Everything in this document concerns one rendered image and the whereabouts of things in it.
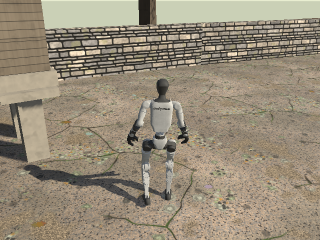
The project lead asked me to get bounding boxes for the robot right forearm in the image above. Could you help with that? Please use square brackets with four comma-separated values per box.
[180, 120, 188, 137]

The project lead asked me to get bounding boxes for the humanoid robot torso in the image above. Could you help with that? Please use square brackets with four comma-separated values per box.
[150, 98, 173, 150]

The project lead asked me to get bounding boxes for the right robot upper arm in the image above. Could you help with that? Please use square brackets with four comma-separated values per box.
[172, 101, 185, 128]

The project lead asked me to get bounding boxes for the robot left hand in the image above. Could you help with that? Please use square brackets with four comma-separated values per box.
[127, 134, 138, 146]

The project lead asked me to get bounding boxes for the robot left forearm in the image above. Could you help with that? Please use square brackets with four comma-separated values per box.
[129, 119, 140, 137]

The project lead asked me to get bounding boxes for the robot right hand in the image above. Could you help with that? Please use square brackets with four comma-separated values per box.
[177, 134, 189, 144]

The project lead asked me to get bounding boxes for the left robot upper arm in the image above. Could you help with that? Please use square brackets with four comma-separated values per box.
[135, 100, 152, 127]

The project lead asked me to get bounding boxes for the right robot foot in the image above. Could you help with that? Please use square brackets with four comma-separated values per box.
[164, 189, 172, 201]

